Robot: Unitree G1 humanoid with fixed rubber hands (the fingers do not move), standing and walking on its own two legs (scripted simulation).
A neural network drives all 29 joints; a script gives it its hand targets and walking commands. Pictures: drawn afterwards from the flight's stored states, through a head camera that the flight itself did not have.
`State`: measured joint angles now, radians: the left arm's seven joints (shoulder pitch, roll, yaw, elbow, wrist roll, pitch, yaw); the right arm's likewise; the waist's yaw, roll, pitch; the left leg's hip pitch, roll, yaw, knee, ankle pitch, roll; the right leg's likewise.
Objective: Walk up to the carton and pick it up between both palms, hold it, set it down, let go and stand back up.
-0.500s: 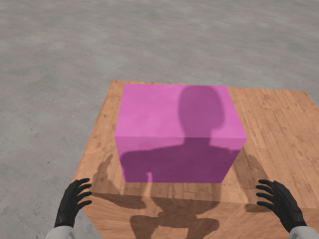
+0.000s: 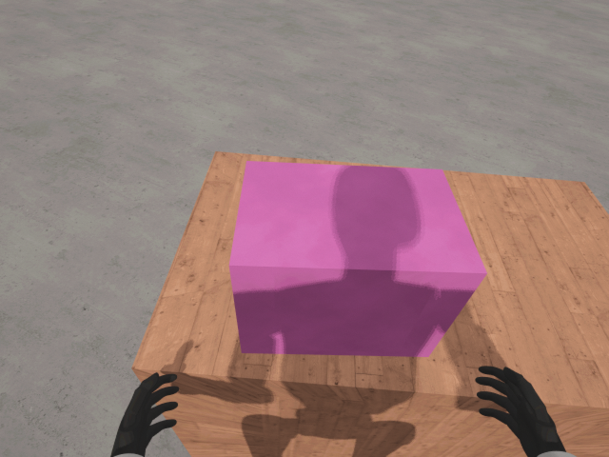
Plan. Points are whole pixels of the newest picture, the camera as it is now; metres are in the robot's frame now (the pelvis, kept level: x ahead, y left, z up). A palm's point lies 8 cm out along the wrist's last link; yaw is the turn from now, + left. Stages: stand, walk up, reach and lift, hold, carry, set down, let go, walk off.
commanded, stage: set down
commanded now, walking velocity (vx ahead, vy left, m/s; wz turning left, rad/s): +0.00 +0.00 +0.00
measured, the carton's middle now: (340, 262) +0.40 -0.04 +0.03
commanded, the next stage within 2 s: let go in 0.22 s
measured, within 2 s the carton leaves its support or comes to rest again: neither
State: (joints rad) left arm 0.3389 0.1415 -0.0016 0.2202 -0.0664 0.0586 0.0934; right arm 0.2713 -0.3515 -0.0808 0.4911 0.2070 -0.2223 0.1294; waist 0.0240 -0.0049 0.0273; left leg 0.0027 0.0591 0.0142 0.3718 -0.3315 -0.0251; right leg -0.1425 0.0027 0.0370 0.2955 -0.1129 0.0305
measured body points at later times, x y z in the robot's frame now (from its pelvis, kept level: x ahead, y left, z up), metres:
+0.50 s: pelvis -0.03 +0.00 +0.00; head -0.04 +0.02 +0.45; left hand +0.15 +0.22 -0.09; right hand +0.18 -0.27 -0.02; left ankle -0.08 +0.12 -0.74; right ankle +0.03 -0.15 -0.74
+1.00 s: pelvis -0.03 -0.02 -0.01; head -0.05 -0.01 +0.44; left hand +0.10 +0.27 -0.10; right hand +0.18 -0.27 -0.02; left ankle -0.08 +0.12 -0.74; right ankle +0.03 -0.15 -0.74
